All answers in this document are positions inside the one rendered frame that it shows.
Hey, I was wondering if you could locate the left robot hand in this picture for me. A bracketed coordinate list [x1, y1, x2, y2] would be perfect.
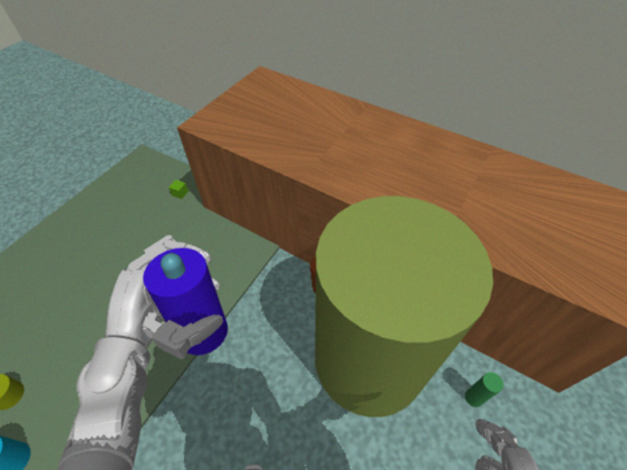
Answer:
[106, 235, 223, 359]

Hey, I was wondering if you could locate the left robot arm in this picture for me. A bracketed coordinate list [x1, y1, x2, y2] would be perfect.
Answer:
[58, 336, 151, 470]

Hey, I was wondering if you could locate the right robot hand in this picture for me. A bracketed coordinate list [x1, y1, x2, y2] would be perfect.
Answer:
[475, 419, 539, 470]

